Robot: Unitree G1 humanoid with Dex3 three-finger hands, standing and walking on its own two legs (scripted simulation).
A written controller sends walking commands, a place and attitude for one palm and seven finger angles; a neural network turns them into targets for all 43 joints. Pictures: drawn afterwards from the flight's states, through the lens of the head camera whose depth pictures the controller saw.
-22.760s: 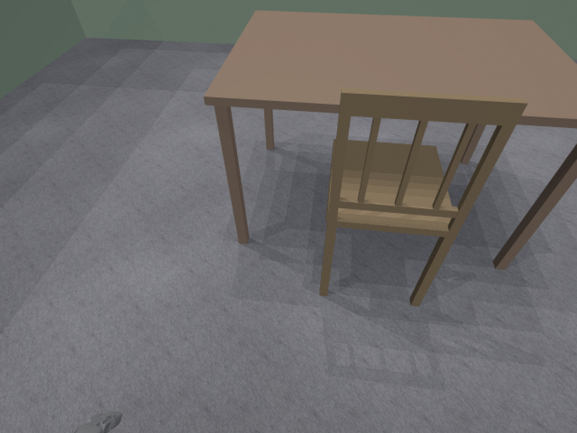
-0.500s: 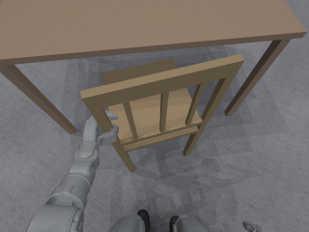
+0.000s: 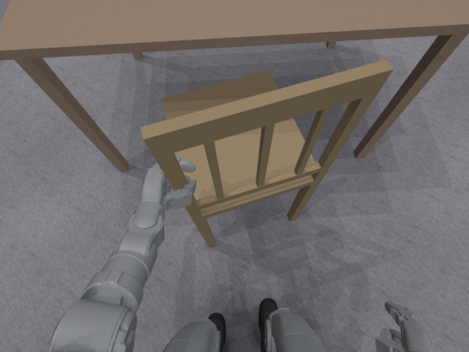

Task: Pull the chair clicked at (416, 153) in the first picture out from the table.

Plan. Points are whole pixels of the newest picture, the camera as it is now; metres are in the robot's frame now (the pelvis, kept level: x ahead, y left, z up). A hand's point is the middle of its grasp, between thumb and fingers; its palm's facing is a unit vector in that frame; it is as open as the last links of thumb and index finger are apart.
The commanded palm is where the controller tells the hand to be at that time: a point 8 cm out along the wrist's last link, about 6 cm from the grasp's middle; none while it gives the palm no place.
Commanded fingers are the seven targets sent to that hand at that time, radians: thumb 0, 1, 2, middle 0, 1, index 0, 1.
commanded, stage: step backward, pulling the chair out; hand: left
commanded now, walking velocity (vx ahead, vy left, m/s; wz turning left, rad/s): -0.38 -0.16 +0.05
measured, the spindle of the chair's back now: (263, 158) +0.46 -0.06 -0.09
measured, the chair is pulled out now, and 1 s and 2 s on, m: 0.11 0.26 0.39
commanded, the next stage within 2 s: none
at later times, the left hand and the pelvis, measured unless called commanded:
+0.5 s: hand (189, 228) +0.31 +0.08 -0.07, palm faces -0.04 -0.98 -0.19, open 5.7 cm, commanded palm +0.29 +0.14 -0.07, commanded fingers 0.00 0.90 0.90 -0.50 -1.45 -0.50 -1.45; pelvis -0.07 -0.02 +0.00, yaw +2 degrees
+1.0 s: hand (194, 287) +0.21 +0.07 -0.07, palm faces -0.02 -0.98 -0.20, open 5.7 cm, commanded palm +0.21 +0.13 -0.07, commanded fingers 0.00 0.90 0.90 -0.50 -1.45 -0.50 -1.45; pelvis -0.15 -0.04 +0.00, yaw +2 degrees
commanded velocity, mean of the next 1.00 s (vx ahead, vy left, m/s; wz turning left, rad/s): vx -0.38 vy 0.00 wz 0.05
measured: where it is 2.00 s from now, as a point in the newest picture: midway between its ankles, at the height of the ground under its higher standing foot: outside the picture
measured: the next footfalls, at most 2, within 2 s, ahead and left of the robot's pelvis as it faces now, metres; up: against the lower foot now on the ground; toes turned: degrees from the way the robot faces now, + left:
right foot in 0.22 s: +0.01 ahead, -0.12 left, +0.00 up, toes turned +0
left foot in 0.50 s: -0.03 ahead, +0.10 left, +0.00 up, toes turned -2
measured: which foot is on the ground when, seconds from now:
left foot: down 0.00-0.34, up 0.36-0.48, down 0.50-0.84, up 0.86-1.00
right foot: down 0.00-0.04, up 0.06-0.20, down 0.22-1.00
